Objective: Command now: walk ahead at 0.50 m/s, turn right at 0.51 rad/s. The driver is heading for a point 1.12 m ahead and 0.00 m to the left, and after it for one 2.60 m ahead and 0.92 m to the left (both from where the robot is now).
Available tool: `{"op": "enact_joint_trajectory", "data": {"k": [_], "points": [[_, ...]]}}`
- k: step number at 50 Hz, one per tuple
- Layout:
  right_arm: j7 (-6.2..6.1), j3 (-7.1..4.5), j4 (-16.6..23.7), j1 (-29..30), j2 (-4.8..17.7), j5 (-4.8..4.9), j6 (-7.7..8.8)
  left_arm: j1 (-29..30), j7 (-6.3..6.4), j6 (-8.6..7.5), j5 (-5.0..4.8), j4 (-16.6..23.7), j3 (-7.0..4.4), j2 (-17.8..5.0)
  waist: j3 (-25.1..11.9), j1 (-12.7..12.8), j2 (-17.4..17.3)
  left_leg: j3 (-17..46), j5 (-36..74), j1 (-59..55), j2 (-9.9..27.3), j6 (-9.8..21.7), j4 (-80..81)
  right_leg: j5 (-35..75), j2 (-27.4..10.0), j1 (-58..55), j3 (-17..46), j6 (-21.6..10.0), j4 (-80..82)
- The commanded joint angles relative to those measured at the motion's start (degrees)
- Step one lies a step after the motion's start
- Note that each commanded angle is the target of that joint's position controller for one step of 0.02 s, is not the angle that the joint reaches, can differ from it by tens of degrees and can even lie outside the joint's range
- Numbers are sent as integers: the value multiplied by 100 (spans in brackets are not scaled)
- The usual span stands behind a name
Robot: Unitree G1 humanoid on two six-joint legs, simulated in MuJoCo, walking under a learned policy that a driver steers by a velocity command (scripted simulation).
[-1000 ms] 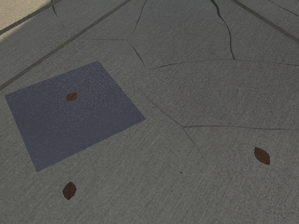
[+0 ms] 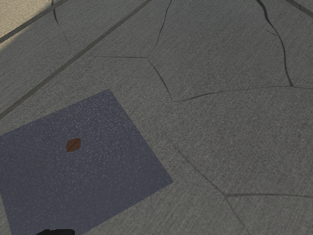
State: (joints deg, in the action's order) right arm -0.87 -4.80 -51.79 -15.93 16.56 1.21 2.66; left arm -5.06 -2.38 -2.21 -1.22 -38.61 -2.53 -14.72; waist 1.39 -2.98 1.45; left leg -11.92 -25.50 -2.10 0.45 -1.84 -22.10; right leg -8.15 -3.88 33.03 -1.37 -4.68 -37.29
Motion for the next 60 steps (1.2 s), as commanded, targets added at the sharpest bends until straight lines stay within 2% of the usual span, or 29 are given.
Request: {"op": "enact_joint_trajectory", "data": {"k": [1, 2, 3, 4, 6, 7, 10, 15, 18, 23, 26, 28, 29, 30, 31, 32, 33, 34, 35, 38, 42, 46, 50, 51, 52, 53, 54, 56, 60], "points": [[-83, -115, 466, 303, 776, -91, 19, -2159, 69, 21, -20, -154, -587, -1329, -1159, 1274, 250, 79, 4392, 1661, 904, 389, -3273, 142, 154, -3331, 485, -625, 395], [43, 131, 788, -197, 31, -267, 212, -2041, 71, -41, -53, -78, -674, -2032, -1780, 643, 1808, 676, -576, 4212, -334, 54, -5259, -868, -1301, -5228, 3968, -1746, 1249], [150, 28, 742, 307, 631, -70, 443, -2293, 59, -94, 20, 103, -524, -1506, -2388, 1109, 1031, 1839, -737, 4880, -269, 207, -5769, -1459, -1514, -5729, 4937, -1819, 2008], [184, -27, 886, 761, 794, 134, 537, -1970, 69, -154, 89, 86, -457, -1292, -1530, 1064, 779, 1775, -203, 5341, -25, 329, -5672, -1113, -1411, -5194, 4167, -1538, 2046], [82, -18, 838, 900, 685, -78, 552, -1128, 111, -162, 65, 254, -371, -986, -700, 560, -59, 1698, 593, 4622, 421, 319, -4657, 350, -968, -3468, 2875, -1207, 2019], [73, -49, 828, 795, 708, -120, 471, -933, 128, -165, 121, 344, -327, -877, -644, 346, 42, 1737, 756, 4120, 538, 287, -4388, 894, -816, -2930, 2557, -1150, 2112], [53, -35, 875, 763, 515, -186, 270, -949, 191, -205, 35, 346, -349, -924, -568, 202, 83, 1596, 1179, 3742, 437, 30, -3689, 1665, -535, -2363, 1994, -1134, 2314], [121, 98, 1030, 1514, 246, -139, 261, -1341, 304, -220, 27, 64, -324, -872, -303, 518, 308, 1422, 2952, 3704, 325, -81, -1780, 1649, -251, -2417, 1223, -720, 2461], [195, 137, 1145, 1945, 266, -64, 292, -1556, 299, -258, 53, -129, -323, -936, -66, 753, 369, 1337, 3572, 3632, 292, 73, -1189, 1157, -405, -2605, 1179, -586, 2595], [373, 170, 1389, 2381, 326, -4, 390, -1821, 334, -210, 99, -482, -339, -979, 254, 907, 218, 1282, 2809, 4435, 227, 467, -775, 1892, -884, -3899, 1102, -584, 2336], [465, 126, 1341, 1989, 418, -1, 415, -1631, 395, -132, 117, -493, -355, -1097, -122, 645, 363, 958, 2107, 3653, -163, 742, -727, 4183, -858, -4127, 734, -437, 1677], [428, -53, 1044, 771, 722, -19, 372, -1361, 428, -61, 139, -433, -349, -1188, -861, -39, 371, 737, 2247, 1980, -514, 1021, -532, 5686, -599, -3871, 388, -219, 260], [368, -155, 869, -203, 1010, -58, 333, -1212, 443, -93, 184, -308, -298, -1132, -1425, -485, 71, 1658, 2614, 291, 108, 1370, -619, 4585, -453, -2727, 294, -31, -1142], [334, -275, 833, -732, 1505, -80, 315, -1729, 358, -225, 252, -136, -127, -561, -2036, -222, -1334, 4439, 2318, -1890, 1561, 2477, -498, 238, 672, -210, 144, 528, -3558], [324, -184, 727, -809, 1100, 40, 272, -1706, 269, -393, 155, -173, -85, -694, -2325, -326, -1326, 5695, 1523, -2392, 1848, 2691, 201, -2292, 873, 794, 843, 535, -4226], [272, -135, 849, -420, 900, 55, 234, -1149, 191, -521, -48, 14, -142, -953, -1426, -377, -970, 4968, 962, -1742, 1648, 2378, 394, -1923, 472, 1339, 1011, 459, -4224], [249, -95, 980, -42, 764, 21, 206, -767, 182, -595, -40, 115, -124, -957, -862, -237, -407, 4353, 1129, -822, 1406, 2142, 547, -1484, 227, 1227, 895, 414, -3784], [238, -47, 1047, 226, 646, 0, 189, -592, 205, -619, 105, 155, -147, -928, -412, -25, -53, 3981, 1655, 16, 1185, 2005, 710, -1263, 86, 1000, 780, 459, -3246], [214, 1, 1105, 349, 570, -46, 191, -606, 232, -586, 210, 189, -188, -935, -267, 168, -68, 3693, 2253, 560, 1008, 1949, 850, -1123, -37, 646, 739, 518, -2902], [130, -43, 1190, 421, 707, -47, 156, -787, 264, -450, 242, 267, -136, -696, -217, 397, -384, 3186, 3152, 1416, 766, 1982, 1009, -985, -98, 224, 502, 772, -2066], [21, -138, 1111, 91, 940, 41, 91, 87, 280, -432, 236, 502, -10, -402, -169, 75, -479, 2619, 2940, 2070, 255, 1581, 905, 723, 228, -479, 320, 919, -204], [-14, -129, 987, -387, 866, 92, -8, 571, 216, -477, 96, 647, -73, -575, -248, -120, -613, 3170, 2136, 1616, 394, 1370, 487, 1159, 454, -821, 555, 874, 725], [-17, -115, 1077, -271, 735, 33, -46, -88, 204, -563, 85, 496, -255, -874, -431, 361, -777, 3630, 2142, 1238, 433, 1077, -494, 519, 385, -1766, 600, 451, 1251], [16, -22, 1161, -240, 474, -18, -20, -723, 239, -587, 175, 424, -334, -1073, -976, 676, -568, 3341, 2046, 1594, 167, 901, -1521, 426, -131, -2898, 968, 152, 1151], [24, 89, 1272, -745, 111, 16, 27, -1427, 284, -557, 291, 358, -442, -1519, -1825, 710, 574, 2549, 595, 3091, -540, 519, -3354, -27, -1386, -4886, 2665, -551, 1199], [27, 119, 1383, -1032, 287, 105, 60, -1762, 229, -472, 178, 162, -479, -1508, -2109, 638, 1833, 2186, -949, 4358, -486, 376, -4613, -1515, -2182, -5369, 4705, -1075, 1736], [20, -3, 1299, -739, 771, 133, 35, -1466, 235, -449, 131, 271, -358, -1032, -1335, 731, 988, 2291, -506, 4763, -144, 316, -5156, -2278, -1979, -4738, 4351, -896, 1961], [27, -54, 1457, -26, 811, 16, -30, -964, 247, -380, 173, 264, -243, -735, -342, 640, 282, 1981, 313, 4643, 192, 252, -5079, -1251, -1457, -3390, 2795, -585, 2158], [84, 6, 1477, -33, 340, 17, -86, -846, 172, -458, 169, -4, -205, -616, -47, 362, 491, 1819, 803, 4054, 406, 226, -4293, 18, -955, -2445, 1545, -642, 2674]]}}
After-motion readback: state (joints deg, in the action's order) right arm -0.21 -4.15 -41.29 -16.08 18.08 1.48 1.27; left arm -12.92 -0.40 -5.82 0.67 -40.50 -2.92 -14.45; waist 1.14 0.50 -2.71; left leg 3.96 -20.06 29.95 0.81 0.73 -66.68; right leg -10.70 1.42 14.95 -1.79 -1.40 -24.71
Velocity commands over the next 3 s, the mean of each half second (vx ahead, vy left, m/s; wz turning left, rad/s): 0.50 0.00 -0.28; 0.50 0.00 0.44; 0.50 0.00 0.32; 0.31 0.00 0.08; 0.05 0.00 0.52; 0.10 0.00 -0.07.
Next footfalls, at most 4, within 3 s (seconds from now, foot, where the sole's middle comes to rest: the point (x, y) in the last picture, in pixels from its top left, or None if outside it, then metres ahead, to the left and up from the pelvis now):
0.02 right None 0.17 -0.11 -0.76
0.58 left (155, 221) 0.51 0.03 -0.76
1.02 right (195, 161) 0.78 -0.17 -0.76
1.50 left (125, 137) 0.94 0.16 -0.76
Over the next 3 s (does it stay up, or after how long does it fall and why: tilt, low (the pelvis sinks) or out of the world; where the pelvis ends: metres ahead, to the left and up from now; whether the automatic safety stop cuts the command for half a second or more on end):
stays up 1.06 0.11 0.01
